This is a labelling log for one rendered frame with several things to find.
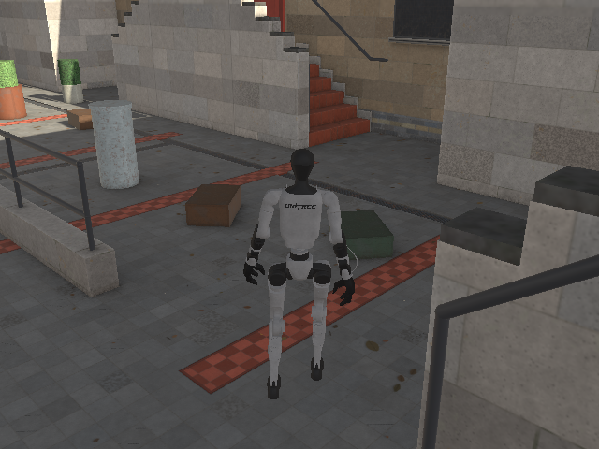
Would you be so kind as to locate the robot left forearm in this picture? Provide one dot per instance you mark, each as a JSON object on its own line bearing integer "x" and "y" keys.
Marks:
{"x": 255, "y": 249}

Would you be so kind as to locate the robot right upper arm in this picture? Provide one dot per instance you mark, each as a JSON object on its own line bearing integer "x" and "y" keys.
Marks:
{"x": 334, "y": 216}

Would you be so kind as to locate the robot shin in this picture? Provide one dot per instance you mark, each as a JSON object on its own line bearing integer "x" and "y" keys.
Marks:
{"x": 274, "y": 351}
{"x": 318, "y": 337}

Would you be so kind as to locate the robot right shin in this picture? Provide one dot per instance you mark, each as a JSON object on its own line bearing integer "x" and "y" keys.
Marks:
{"x": 318, "y": 337}

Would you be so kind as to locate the robot right forearm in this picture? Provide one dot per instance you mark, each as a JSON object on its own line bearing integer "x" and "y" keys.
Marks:
{"x": 342, "y": 258}

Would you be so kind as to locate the robot left upper arm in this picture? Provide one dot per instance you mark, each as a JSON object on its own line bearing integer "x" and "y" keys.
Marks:
{"x": 271, "y": 198}

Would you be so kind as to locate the robot left shin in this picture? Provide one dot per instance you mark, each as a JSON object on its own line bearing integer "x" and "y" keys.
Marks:
{"x": 274, "y": 351}

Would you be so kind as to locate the left robot hand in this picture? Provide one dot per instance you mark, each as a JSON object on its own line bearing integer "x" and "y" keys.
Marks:
{"x": 248, "y": 270}

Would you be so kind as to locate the right robot hand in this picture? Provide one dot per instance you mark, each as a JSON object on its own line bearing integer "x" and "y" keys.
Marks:
{"x": 350, "y": 289}

